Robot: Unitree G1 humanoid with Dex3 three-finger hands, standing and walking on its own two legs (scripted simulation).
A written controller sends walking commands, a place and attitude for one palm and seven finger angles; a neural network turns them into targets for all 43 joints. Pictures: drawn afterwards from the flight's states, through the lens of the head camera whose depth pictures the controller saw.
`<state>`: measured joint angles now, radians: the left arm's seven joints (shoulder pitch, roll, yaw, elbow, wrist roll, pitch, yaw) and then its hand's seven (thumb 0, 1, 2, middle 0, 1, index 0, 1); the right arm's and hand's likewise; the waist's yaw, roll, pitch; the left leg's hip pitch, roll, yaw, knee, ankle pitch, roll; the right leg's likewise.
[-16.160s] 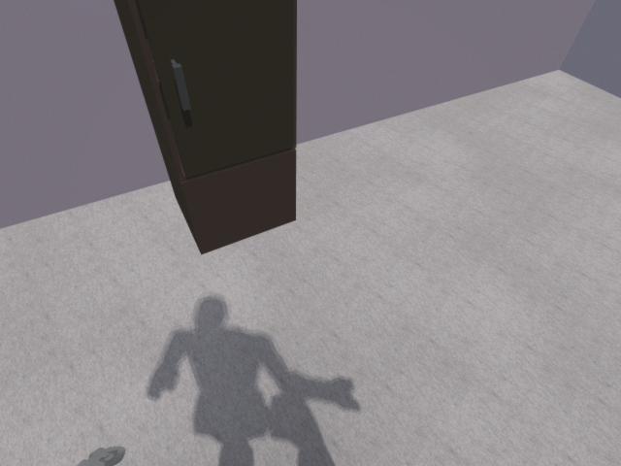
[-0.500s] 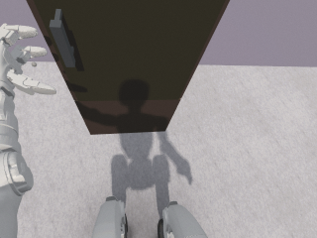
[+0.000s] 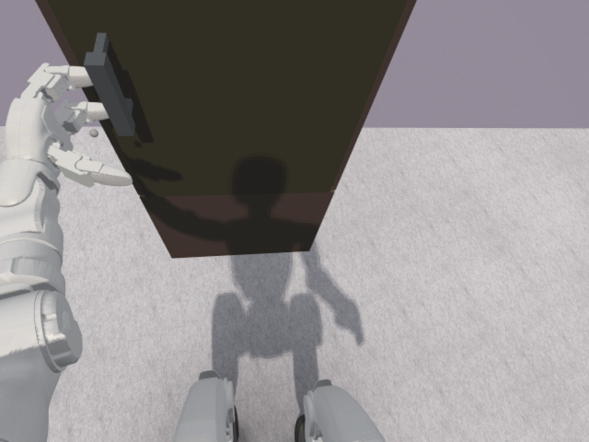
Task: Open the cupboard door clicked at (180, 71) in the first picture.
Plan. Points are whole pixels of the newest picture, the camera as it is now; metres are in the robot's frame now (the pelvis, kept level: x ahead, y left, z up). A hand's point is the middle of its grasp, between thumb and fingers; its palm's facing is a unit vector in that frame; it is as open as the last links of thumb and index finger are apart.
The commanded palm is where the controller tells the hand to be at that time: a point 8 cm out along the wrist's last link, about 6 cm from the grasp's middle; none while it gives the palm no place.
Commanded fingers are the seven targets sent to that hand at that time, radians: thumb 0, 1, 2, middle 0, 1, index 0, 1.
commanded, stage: slide the fingers in behind the handle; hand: left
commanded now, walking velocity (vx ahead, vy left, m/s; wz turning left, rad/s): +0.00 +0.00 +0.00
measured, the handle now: (114, 87) +0.56 +0.21 +0.08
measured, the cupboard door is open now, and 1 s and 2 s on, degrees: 0 0 0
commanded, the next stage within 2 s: close the thumb around the handle in 0.98 s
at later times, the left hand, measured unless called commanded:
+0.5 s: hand (101, 135) +0.49 +0.22 +0.07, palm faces +0.05 -1.00 +0.00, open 14.0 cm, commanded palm +0.47 +0.24 +0.07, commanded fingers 0.00 -0.50 0.30 -0.30 -1.20 -0.30 -1.20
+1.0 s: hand (109, 131) +0.50 +0.21 +0.07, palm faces +0.06 -1.00 -0.01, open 14.0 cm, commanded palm +0.48 +0.23 +0.07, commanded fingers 0.00 -0.50 0.30 -0.30 -1.20 -0.30 -1.20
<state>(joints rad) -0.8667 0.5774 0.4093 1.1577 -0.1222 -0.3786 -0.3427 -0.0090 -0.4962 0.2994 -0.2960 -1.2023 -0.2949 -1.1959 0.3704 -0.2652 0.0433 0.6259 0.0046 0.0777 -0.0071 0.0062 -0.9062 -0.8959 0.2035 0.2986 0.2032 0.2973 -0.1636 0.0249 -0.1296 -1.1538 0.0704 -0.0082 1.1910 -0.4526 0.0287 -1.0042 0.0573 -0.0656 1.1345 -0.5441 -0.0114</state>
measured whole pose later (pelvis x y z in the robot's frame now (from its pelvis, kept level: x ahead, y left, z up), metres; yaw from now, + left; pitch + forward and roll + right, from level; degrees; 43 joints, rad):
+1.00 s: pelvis +0.00 +0.00 +0.00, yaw +1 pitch +23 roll -5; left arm -0.91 0.48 0.31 1.18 -0.11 -0.44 -0.19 -0.01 -0.50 0.30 -0.25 -1.25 -0.29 -1.20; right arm 0.37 -0.25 0.03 0.66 -0.02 0.06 0.02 0.01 -0.91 -0.90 0.20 0.30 0.20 0.30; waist -0.15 0.03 -0.14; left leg -1.16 0.05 -0.02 1.20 -0.45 0.03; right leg -1.00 0.04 -0.08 1.14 -0.55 -0.01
